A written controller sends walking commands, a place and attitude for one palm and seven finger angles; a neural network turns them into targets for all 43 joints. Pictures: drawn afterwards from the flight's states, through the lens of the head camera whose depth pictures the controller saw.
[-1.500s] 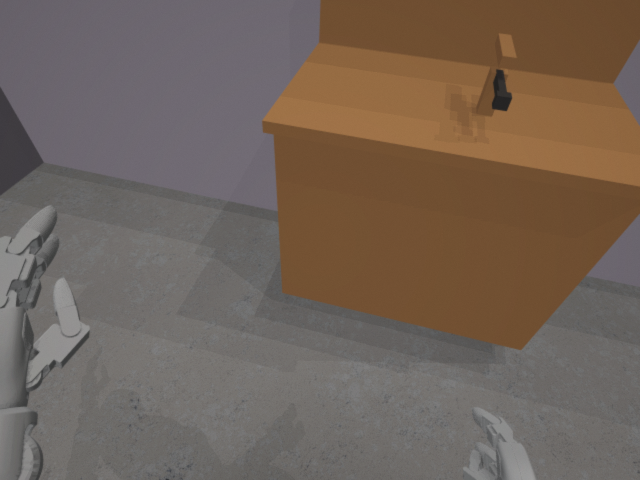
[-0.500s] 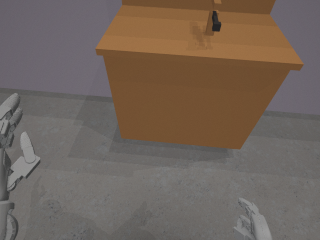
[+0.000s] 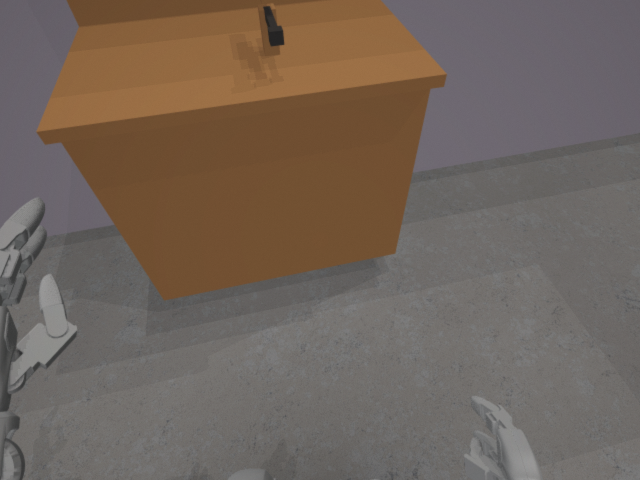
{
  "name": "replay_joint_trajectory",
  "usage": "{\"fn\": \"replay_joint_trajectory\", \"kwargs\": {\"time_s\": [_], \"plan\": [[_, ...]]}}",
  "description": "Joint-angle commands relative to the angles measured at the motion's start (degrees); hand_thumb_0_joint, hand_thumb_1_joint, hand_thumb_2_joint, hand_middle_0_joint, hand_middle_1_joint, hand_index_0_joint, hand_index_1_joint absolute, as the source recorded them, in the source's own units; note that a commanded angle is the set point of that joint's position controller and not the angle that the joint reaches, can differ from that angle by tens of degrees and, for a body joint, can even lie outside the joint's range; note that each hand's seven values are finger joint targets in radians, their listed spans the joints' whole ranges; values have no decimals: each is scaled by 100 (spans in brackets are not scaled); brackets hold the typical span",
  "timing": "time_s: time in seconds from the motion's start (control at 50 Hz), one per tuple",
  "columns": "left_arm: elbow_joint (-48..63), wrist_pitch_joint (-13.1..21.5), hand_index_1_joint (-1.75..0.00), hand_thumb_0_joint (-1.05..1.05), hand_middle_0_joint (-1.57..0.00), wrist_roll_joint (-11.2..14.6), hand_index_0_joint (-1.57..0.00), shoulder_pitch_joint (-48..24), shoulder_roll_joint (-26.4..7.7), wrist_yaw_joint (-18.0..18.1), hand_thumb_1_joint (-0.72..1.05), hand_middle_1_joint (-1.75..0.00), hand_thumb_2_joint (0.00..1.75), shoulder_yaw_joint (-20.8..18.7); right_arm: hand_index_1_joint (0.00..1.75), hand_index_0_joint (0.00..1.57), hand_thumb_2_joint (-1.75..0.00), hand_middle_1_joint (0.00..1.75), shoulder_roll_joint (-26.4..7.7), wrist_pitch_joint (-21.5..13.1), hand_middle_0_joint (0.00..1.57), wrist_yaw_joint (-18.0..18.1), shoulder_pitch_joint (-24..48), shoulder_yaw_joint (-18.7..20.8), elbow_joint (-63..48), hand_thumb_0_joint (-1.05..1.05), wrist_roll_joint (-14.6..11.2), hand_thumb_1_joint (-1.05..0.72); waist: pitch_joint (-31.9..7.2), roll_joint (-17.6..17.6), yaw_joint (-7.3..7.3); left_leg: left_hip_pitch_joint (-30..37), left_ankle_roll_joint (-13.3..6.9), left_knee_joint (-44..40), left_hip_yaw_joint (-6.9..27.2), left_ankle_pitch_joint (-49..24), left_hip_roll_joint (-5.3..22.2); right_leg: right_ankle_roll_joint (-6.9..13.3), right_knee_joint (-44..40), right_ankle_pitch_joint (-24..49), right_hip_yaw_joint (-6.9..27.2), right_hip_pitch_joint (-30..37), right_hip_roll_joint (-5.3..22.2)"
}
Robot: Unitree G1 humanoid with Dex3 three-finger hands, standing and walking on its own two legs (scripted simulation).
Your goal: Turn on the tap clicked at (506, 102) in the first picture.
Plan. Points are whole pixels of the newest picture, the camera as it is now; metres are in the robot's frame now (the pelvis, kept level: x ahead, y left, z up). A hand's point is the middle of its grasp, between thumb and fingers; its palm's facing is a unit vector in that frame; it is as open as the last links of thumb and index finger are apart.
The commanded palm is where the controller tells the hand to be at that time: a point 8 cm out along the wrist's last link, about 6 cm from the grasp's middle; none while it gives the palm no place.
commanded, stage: take the last steps up to it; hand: left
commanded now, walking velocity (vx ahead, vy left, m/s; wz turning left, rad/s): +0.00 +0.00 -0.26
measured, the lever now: (275, 36) +0.89 +0.12 +0.13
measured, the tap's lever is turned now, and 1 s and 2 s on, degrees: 0 0 0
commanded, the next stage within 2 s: none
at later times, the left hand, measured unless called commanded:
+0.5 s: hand (163, 281) +0.26 +0.15 +0.18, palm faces +0.23 -0.88 -0.42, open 7.4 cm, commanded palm +0.21 +0.21 +0.19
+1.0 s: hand (211, 225) +0.33 +0.12 +0.19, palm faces +0.32 -0.90 -0.29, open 7.4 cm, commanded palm +0.28 +0.17 +0.19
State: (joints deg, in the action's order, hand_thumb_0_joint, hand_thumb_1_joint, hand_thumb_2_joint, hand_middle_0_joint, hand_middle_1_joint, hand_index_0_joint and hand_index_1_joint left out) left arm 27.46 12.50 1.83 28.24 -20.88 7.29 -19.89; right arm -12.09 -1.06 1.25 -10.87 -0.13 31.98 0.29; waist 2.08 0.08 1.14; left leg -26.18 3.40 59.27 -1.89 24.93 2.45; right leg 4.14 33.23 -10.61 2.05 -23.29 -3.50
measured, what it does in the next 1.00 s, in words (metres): steps to the right: left foot, then right foot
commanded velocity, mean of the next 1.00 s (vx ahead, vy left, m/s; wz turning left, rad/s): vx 0.28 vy -0.06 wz -0.06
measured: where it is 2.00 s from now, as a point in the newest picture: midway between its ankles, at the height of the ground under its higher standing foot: (397, 437)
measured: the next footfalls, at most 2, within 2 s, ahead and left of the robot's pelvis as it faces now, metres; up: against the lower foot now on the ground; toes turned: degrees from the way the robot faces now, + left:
left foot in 0.14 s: +0.02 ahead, +0.14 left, +0.00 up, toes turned +1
right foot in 0.52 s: +0.07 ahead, -0.17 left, +0.00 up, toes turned -18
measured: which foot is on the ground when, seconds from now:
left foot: up 0.00-0.12, down 0.14-0.52, up 0.54-0.96, down 0.98-1.00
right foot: down 0.00-0.16, up 0.18-0.50, down 0.52-1.00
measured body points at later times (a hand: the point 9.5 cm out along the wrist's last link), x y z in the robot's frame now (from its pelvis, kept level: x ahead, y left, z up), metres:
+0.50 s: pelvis +0.00 -0.04 +0.00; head +0.00 -0.04 +0.45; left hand +0.24 +0.20 +0.20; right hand +0.12 -0.26 -0.09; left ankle -0.02 +0.14 -0.73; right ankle +0.03 -0.15 -0.72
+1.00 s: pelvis +0.08 -0.09 +0.00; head +0.07 -0.07 +0.45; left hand +0.30 +0.17 +0.20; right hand +0.20 -0.36 -0.07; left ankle +0.13 +0.03 -0.73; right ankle +0.04 -0.16 -0.73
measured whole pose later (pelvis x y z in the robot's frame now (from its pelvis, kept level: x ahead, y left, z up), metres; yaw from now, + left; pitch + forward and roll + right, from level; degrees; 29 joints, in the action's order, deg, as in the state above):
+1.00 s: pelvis +0.08 -0.09 +0.00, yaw -9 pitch -1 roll +0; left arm 28.4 10.7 1.1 24.4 -19.5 10.6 -18.2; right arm -13.4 -1.8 4.8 -15.0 1.4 34.3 0.3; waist -2.2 -2.2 -0.8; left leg -16.1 -0.8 31.8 -8.6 14.5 4.3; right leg 3.0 32.5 -21.3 -10.0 -10.2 1.0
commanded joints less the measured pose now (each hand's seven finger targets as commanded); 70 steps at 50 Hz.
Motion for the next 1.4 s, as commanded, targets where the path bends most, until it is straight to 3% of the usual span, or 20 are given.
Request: {"fn": "replay_joint_trajectory", "kwargs": {"time_s": [0.0, 0.1, 0.14, 0.18, 0.3, 0.46, 0.48, 0.5, 0.52, 0.56, 0.62, 0.92, 0.94, 0.98, 1.02, 1.14, 1.26, 1.3, 1.32, 1.38], "plan": [[1437, 511, -30, 0, -20, 95, -20, 51, -1277, 210, 90, -30, 90, -1128, 30, 20, -90, 30, -464, -337, 20, 115, 516, 169, -898, 0, -18, -90, -1269, -663, -292, 304, -119, -1421, 20, 193, -95, 521, -1653, -269, 1916, 1071, 1482], [1065, 397, -30, 0, -20, 46, -20, -110, -961, 194, 90, -30, 90, -752, 30, 20, -90, 30, -611, -354, 20, 191, 178, 224, -818, 0, -77, -90, -1279, -286, -98, 1862, -363, -3813, -48, -626, 63, -34, -1237, -669, 1410, 572, 911], [1242, 441, -30, 0, -20, 40, -20, -374, -882, 181, 90, -30, 90, -671, 30, 20, -90, 30, -862, -400, 20, 253, 255, 336, -886, 0, -68, -90, -915, 1218, -147, 2332, -1085, -4659, 1843, -44, 1724, -415, 637, -1506, 468, -825, -44], [1111, 438, -30, 0, -20, -70, -20, -643, -1191, 164, 90, -30, 90, -874, 30, 20, -90, 30, -623, -507, 20, 247, 316, 297, -706, 0, -62, -90, -683, 1376, -169, 1548, -1536, -4935, 2224, 679, 2419, -514, 3031, -1502, -12, -1232, 149], [1230, 250, -30, 0, -20, -266, -20, -1303, -641, 69, 90, -30, 90, -13, 30, 20, -90, 30, -736, -598, 20, 167, 149, 311, -508, 0, -48, -90, 125, 1193, -30, 1789, -1031, -4348, 507, -1685, 1705, -641, 2337, -963, -740, -1459, 446], [1123, 151, -30, 0, -20, -107, -20, -945, -1062, 117, 90, -30, 90, -634, 30, 20, -90, 30, -574, -596, 20, 69, 379, 265, -571, 0, -26, -90, -741, 1090, -184, 846, -672, -2272, -526, -1868, 1322, -445, -590, -530, -1386, 1831, 57], [1030, 97, -30, 0, -20, -114, -20, -648, -1054, 132, 90, -30, 90, -647, 30, 20, -90, 30, -463, -551, 20, 38, 297, 257, -574, 0, -86, -90, -1059, 254, -175, 219, -566, -1094, -753, -1406, 942, -125, -806, -459, -697, 2518, 594], [1220, 122, -30, 0, -20, -117, -20, -594, -1391, 184, 90, -30, 90, -909, 30, 20, -90, 30, -292, -500, 20, 30, 430, 220, -716, 0, -109, -90, -1340, -1387, -180, -1168, -344, 528, -818, 602, 230, 505, -1201, -83, 1581, 3325, 1945], [1363, 162, -30, 0, -20, -38, -20, -445, -1635, 250, 90, -30, 90, -1223, 30, 20, -90, 30, -422, -482, 20, 81, 637, 209, -779, 0, -89, -90, -1314, -1611, -250, -1587, -317, 1434, -125, 1042, 129, 813, -1528, 115, 2389, 3012, 2557], [1282, 181, -30, 0, -20, 33, -20, 73, -1411, 193, 90, -30, 90, -1203, 30, 20, -90, 30, -470, -405, 20, 47, 544, 231, -638, 0, -84, -90, -1006, -887, -160, -1386, -262, 1592, 257, 330, 450, 769, -1867, -1842, 2203, 2073, 2362], [1470, 278, -30, 0, -20, 49, -20, 393, -1328, 192, 90, -30, 90, -1294, 30, 20, -90, 30, -441, -161, 20, 83, 658, 165, -567, 0, -71, -90, -737, -342, -46, -1307, -85, 1302, 183, -315, 584, 752, -2006, -1191, 1235, 1500, 2157], [1225, 129, -30, 0, -20, -72, -20, -1110, -951, 402, 90, -30, 90, -351, 30, 20, -90, 30, -570, -358, 20, 405, 217, 248, -637, 0, -12, -90, -305, -197, -99, 1100, -441, -3042, -689, -735, 187, 365, -1404, -1455, 251, 1082, 1726], [1250, 139, -30, 0, -20, -63, -20, -1148, -972, 403, 90, -30, 90, -380, 30, 20, -90, 30, -605, -350, 20, 424, 172, 262, -655, 0, -15, -90, -311, 15, -62, 1459, -538, -3298, -520, -696, 273, 224, -893, -1127, 111, 898, 1527], [1512, 228, -30, 0, -20, -47, -20, -1237, -925, 391, 90, -30, 90, -400, 30, 20, -90, 30, -756, -378, 20, 416, 153, 301, -742, 0, -59, -90, -437, 1693, -6, 2825, -1233, -3993, 1784, -1147, 1649, -306, 1266, -1144, -736, -676, 541], [1360, 298, -30, 0, -20, -95, -20, -1172, -1224, 315, 90, -30, 90, -540, 30, 20, -90, 30, -495, -453, 20, 350, 281, 115, -659, 0, 72, -90, -248, 1567, -3, 2561, -1696, -4558, 2895, -1337, 2402, -330, 2856, -2131, -276, -1388, 604], [1466, 163, -30, 0, -20, -27, -20, -339, -804, 216, 90, -30, 90, -530, 30, 20, -90, 30, -575, -543, 20, 171, 166, 256, -598, 0, -49, -90, -454, 1162, -92, 1981, -1256, -4214, 460, -2070, 1658, -503, 1727, -1075, -723, -698, 762], [1020, 164, -30, 0, -20, -39, -20, -635, -904, 210, 90, -30, 90, -679, 30, 20, -90, 30, -520, -572, 20, 205, 321, 244, -556, 0, -72, -90, -616, 951, -133, 1261, -852, -3054, -473, -1710, 1261, -563, -324, -221, -1518, 1316, 331], [994, 140, -30, 0, -20, -104, -20, -885, -1072, 232, 90, -30, 90, -693, 30, 20, -90, 30, -363, -565, 20, 220, 291, 237, -532, 0, -118, -90, -982, -544, -166, 277, -601, -810, -897, -1048, 604, -110, -933, -373, -152, 2415, 1199], [1006, 129, -30, 0, -20, -115, -20, -831, -1341, 261, 90, -30, 90, -920, 30, 20, -90, 30, -236, -573, 20, 226, 466, 196, -636, 0, -116, -90, -1074, -1989, -236, -1095, -416, 715, -714, 725, -81, 557, -1462, 201, 2189, 2953, 2422], [1374, 206, -30, 0, -20, -86, -20, -950, -1334, 197, 90, -30, 90, -931, 30, 20, -90, 30, -446, -555, 20, 171, 580, 266, -486, 0, -101, -90, -802, -1084, -212, -1084, -308, 1325, 278, 445, 409, 802, -1753, -1051, 2261, 2061, 2652]]}}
